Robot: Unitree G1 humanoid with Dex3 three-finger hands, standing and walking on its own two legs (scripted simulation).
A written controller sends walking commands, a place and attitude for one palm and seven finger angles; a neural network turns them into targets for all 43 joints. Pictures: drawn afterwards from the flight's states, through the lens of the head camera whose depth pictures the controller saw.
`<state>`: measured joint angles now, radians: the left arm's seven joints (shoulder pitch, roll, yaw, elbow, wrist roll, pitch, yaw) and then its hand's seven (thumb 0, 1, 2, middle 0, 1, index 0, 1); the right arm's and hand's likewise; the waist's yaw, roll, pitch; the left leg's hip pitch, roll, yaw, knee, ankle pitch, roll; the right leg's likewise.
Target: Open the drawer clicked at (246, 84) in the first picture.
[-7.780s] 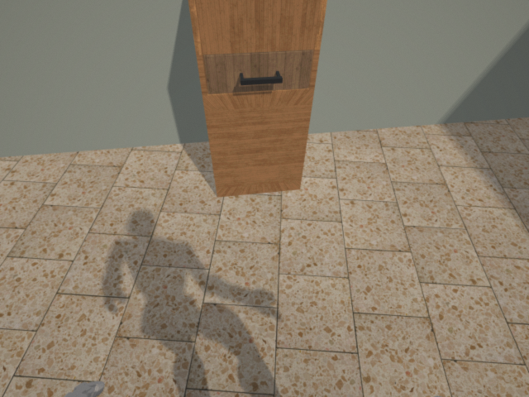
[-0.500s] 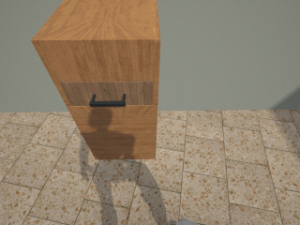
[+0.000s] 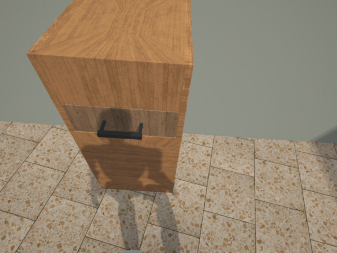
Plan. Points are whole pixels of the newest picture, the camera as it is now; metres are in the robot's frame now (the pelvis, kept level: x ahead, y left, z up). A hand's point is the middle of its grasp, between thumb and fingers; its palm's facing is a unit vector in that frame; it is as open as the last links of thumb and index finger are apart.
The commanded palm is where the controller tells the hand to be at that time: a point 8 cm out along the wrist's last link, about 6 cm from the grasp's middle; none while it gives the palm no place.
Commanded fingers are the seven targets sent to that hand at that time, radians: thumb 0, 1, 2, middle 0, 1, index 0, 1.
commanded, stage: come to a stop and stand still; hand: left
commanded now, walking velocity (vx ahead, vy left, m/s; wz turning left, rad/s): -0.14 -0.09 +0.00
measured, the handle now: (121, 129) +0.50 +0.21 -0.10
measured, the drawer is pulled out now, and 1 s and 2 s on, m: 0.00 0.00 0.00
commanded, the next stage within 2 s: look again from close up in 0.70 s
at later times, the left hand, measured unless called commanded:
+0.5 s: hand out of the picture -0.01 +0.13 -0.17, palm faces +0.05 -0.98 -0.21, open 7.3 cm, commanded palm none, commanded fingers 0.00 0.90 0.90 -0.20 -0.30 -0.20 -0.30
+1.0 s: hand out of the picture -0.08 +0.13 -0.17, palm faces +0.04 -0.98 -0.18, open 7.4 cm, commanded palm none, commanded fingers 0.00 0.90 0.90 -0.20 -0.30 -0.20 -0.30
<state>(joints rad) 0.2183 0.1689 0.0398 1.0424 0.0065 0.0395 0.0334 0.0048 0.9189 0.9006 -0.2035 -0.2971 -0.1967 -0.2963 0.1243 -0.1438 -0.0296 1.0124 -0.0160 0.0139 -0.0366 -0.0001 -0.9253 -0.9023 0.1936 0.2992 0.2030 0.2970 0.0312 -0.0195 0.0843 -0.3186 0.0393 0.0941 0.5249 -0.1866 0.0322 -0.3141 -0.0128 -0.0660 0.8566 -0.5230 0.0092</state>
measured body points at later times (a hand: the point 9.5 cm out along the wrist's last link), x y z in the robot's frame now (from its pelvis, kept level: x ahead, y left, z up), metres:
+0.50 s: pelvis -0.04 -0.05 +0.00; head -0.02 -0.06 +0.45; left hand -0.01 +0.18 -0.15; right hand -0.03 -0.29 -0.16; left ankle -0.07 +0.08 -0.74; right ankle -0.05 -0.15 -0.73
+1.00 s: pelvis -0.07 -0.04 +0.00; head -0.07 -0.04 +0.45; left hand -0.08 +0.18 -0.16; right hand -0.06 -0.26 -0.16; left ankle -0.07 +0.08 -0.73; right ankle -0.05 -0.15 -0.73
